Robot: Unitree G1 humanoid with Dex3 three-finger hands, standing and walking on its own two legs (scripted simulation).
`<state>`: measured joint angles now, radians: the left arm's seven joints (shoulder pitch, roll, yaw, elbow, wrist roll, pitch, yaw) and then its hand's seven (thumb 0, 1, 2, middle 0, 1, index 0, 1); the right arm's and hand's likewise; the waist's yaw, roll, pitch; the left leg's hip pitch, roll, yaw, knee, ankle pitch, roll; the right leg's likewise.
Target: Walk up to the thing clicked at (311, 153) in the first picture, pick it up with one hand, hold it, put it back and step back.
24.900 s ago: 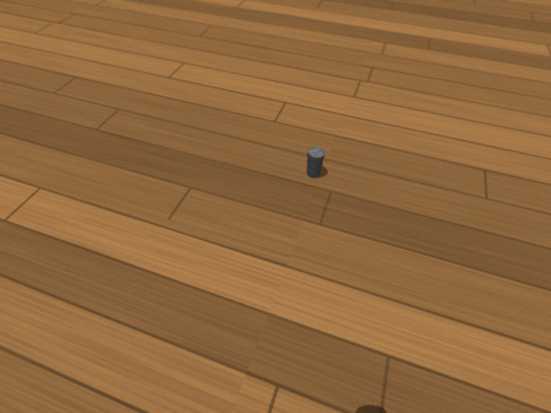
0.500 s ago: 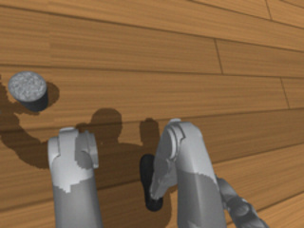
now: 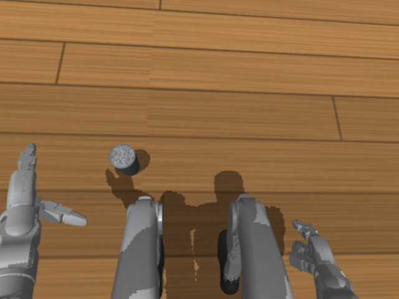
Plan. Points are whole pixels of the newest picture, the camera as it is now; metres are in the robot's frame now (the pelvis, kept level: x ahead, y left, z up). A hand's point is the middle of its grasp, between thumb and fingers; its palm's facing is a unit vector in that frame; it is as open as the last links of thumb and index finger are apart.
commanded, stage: home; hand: left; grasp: from the side
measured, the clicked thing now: (126, 162) +0.46 +0.23 -0.42
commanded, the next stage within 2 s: none
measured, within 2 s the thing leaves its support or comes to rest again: neither
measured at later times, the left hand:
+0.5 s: hand (38, 204) +0.26 +0.21 +0.11, palm faces +0.14 -0.93 -0.34, open 17.6 cm
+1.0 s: hand (16, 235) +0.23 +0.19 +0.16, palm faces +0.16 -0.94 -0.29, open 17.6 cm
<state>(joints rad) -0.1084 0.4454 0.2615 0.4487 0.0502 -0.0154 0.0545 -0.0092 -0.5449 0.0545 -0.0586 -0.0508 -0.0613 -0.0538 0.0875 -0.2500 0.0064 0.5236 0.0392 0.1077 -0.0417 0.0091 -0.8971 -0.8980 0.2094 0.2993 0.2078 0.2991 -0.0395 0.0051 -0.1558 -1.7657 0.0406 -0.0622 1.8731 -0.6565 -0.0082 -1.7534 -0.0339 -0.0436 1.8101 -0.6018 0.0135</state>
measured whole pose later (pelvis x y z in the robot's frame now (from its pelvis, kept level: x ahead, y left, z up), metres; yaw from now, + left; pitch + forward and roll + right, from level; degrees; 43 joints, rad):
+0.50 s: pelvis +0.07 +0.00 +0.19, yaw +2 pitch +15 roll -3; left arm 0.31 0.25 0.03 0.16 -0.01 0.25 0.18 -0.01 -0.57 0.04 -0.05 -0.05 -0.05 -0.05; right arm 0.26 -0.21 0.02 0.50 0.04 -0.02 -0.17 0.01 -0.90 -0.90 0.21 0.30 0.21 0.30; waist -0.05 0.02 -0.16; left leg -0.86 0.05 -0.03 1.15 -0.54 -0.01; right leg -0.85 -0.02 -0.06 1.09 -0.50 0.02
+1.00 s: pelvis +0.07 +0.00 +0.22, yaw +3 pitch +7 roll -2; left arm 0.46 0.21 -0.01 -0.01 -0.01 0.27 0.15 -0.01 -0.58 0.03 -0.05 -0.04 -0.05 -0.05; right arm 0.27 -0.21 0.03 0.49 0.01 -0.11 -0.18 0.01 -0.90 -0.90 0.21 0.30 0.21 0.30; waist -0.01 0.03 -0.10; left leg -0.62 0.04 -0.03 0.98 -0.48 -0.01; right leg -0.60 -0.03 -0.06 0.92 -0.44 0.02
